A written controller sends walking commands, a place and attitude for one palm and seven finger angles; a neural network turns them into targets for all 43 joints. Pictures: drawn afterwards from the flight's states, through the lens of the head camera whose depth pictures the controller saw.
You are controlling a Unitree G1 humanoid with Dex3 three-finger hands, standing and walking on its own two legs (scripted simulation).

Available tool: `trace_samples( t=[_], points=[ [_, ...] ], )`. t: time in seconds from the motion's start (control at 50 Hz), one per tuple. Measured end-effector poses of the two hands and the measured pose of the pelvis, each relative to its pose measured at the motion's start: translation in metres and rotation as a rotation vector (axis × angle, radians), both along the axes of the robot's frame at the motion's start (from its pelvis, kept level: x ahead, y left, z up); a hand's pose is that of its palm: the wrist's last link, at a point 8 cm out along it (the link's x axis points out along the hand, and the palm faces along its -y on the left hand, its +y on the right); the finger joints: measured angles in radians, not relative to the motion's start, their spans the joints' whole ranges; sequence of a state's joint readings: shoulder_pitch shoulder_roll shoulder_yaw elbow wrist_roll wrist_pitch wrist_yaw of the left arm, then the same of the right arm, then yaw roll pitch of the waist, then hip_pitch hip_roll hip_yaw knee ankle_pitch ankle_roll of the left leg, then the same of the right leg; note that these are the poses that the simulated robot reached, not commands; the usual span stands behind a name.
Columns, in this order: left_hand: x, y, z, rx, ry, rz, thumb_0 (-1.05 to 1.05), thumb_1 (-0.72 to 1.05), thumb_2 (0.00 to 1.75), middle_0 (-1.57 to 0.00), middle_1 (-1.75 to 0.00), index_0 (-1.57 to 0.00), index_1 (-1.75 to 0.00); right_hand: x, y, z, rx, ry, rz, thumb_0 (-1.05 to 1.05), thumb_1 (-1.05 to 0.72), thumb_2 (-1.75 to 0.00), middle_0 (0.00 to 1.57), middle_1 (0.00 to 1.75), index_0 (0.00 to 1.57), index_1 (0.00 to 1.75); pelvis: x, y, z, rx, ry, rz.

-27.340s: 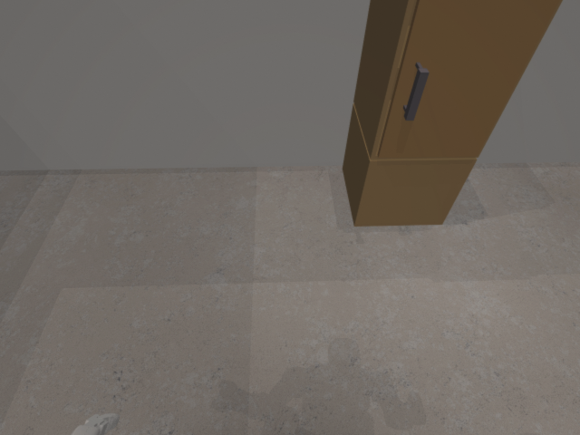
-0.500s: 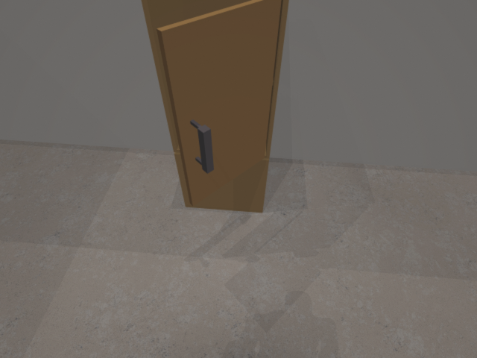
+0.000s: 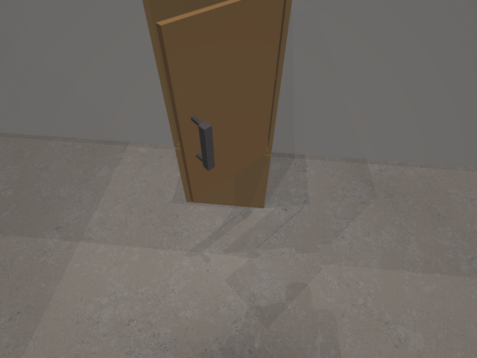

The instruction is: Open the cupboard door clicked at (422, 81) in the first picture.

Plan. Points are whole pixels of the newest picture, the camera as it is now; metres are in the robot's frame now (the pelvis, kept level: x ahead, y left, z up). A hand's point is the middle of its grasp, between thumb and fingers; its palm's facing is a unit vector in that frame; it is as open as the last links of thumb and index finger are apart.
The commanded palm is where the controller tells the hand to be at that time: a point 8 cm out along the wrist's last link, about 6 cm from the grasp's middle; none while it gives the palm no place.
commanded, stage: look to check the result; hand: left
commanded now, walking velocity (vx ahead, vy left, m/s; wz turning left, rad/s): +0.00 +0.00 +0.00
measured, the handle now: (202, 143) +0.66 +0.14 -0.08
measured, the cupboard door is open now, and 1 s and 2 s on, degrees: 48 48 48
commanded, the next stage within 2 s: walk to a spot facing it in 0.08 s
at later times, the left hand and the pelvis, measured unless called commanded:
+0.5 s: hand out of the picture +0.05 +0.19 -0.18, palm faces -0.09 -0.97 -0.24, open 7.4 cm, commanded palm none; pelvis +0.00 -0.01 -0.01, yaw -7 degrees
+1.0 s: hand out of the picture +0.10 +0.17 -0.17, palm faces -0.32 -0.91 -0.25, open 7.4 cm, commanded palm none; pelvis -0.01 -0.01 +0.00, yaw -24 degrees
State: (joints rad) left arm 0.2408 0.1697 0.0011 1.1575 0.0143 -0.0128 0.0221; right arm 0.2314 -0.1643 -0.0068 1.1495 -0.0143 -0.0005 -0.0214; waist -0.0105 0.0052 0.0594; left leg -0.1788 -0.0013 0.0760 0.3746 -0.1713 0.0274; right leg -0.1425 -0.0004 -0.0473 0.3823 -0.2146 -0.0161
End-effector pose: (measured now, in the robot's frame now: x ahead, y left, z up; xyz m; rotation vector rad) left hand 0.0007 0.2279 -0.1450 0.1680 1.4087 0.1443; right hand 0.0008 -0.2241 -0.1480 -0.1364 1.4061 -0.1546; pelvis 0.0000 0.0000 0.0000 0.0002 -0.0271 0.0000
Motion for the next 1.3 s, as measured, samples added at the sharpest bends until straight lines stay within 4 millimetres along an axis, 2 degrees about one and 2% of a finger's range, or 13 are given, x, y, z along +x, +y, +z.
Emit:
trace_samples(
  t=[0.34, 0.48, 0.64, 0.7, 0.82, 0.92, 1.0, 1.08, 1.16, 1.22, 1.3],
  points=[
    [0.034, 0.013, 0.005, 0.040, -0.047, -0.031, 0.00, 0.91, 0.90, -0.20, -0.30, -0.20, -0.30, 0.024, -0.023, 0.002, -0.045, -0.054, -0.012, 0.01, -0.90, -0.90, 0.20, 0.30, 0.20, 0.30, 0.005, -0.004, -0.001, 0.001, 0.006, -0.037],
    [0.047, 0.009, -0.003, 0.034, -0.028, -0.093, 0.00, 0.91, 0.90, -0.20, -0.30, -0.20, -0.30, 0.013, -0.030, -0.005, -0.054, -0.081, -0.099, 0.01, -0.90, -0.90, 0.20, 0.30, 0.20, 0.30, 0.000, -0.008, -0.010, 0.018, 0.022, -0.116],
    [0.072, -0.010, -0.001, 0.069, -0.082, -0.167, 0.01, 0.91, 0.90, -0.20, -0.30, -0.20, -0.30, -0.004, -0.058, -0.024, -0.048, -0.077, -0.172, 0.01, -0.90, -0.90, 0.20, 0.30, 0.20, 0.30, -0.007, -0.027, -0.023, 0.025, 0.010, -0.190],
    [0.075, -0.017, 0.004, 0.075, -0.087, -0.178, 0.00, 0.91, 0.90, -0.20, -0.30, -0.20, -0.30, -0.002, -0.066, -0.016, -0.057, -0.083, -0.193, 0.01, -0.90, -0.90, 0.20, 0.30, 0.20, 0.30, -0.010, -0.030, -0.016, 0.028, 0.015, -0.221],
    [0.082, -0.024, 0.012, 0.065, -0.066, -0.253, 0.00, 0.91, 0.90, -0.20, -0.30, -0.21, -0.30, 0.015, -0.074, 0.004, -0.076, -0.188, -0.251, 0.01, -0.90, -0.90, 0.20, 0.30, 0.20, 0.30, -0.012, -0.030, -0.005, 0.044, 0.029, -0.310],
    [0.097, -0.020, 0.011, 0.050, -0.069, -0.312, 0.01, 0.90, 0.90, -0.21, -0.30, -0.21, -0.30, 0.026, -0.072, 0.016, -0.101, -0.259, -0.288, 0.01, -0.90, -0.90, 0.20, 0.30, 0.20, 0.30, -0.012, -0.021, -0.003, 0.043, 0.036, -0.376],
    [0.114, -0.011, 0.006, 0.036, -0.081, -0.360, 0.01, 0.90, 0.90, -0.21, -0.30, -0.21, -0.30, 0.027, -0.065, 0.025, -0.131, -0.293, -0.316, 0.01, -0.90, -0.90, 0.20, 0.30, 0.20, 0.30, -0.010, -0.008, -0.004, 0.037, 0.044, -0.426],
    [0.142, 0.000, -0.008, 0.015, -0.098, -0.413, 0.01, 0.90, 0.90, -0.21, -0.30, -0.21, -0.30, 0.012, -0.054, 0.025, -0.190, -0.316, -0.347, 0.01, -0.90, -0.90, 0.20, 0.30, 0.20, 0.30, -0.005, 0.009, -0.015, -0.002, 0.065, -0.464],
    [0.176, -0.002, -0.005, 0.002, -0.139, -0.479, 0.01, 0.91, 0.90, -0.20, -0.30, -0.20, -0.30, -0.025, -0.039, 0.028, -0.201, -0.229, -0.364, 0.01, -0.90, -0.90, 0.20, 0.30, 0.20, 0.30, -0.006, 0.012, -0.010, -0.003, 0.049, -0.512],
    [0.199, -0.014, 0.002, -0.005, -0.171, -0.536, 0.01, 0.91, 0.90, -0.20, -0.30, -0.20, -0.30, -0.057, -0.030, 0.028, -0.194, -0.164, -0.410, 0.01, -0.90, -0.90, 0.20, 0.30, 0.20, 0.30, -0.006, 0.012, -0.006, -0.021, 0.050, -0.553],
    [0.224, -0.042, 0.007, -0.009, -0.203, -0.643, 0.01, 0.91, 0.90, -0.20, -0.30, -0.20, -0.30, -0.101, -0.023, 0.020, -0.176, -0.114, -0.512, 0.01, -0.90, -0.90, 0.20, 0.30, 0.20, 0.30, -0.008, 0.006, -0.009, -0.031, 0.045, -0.620]
  ],
)
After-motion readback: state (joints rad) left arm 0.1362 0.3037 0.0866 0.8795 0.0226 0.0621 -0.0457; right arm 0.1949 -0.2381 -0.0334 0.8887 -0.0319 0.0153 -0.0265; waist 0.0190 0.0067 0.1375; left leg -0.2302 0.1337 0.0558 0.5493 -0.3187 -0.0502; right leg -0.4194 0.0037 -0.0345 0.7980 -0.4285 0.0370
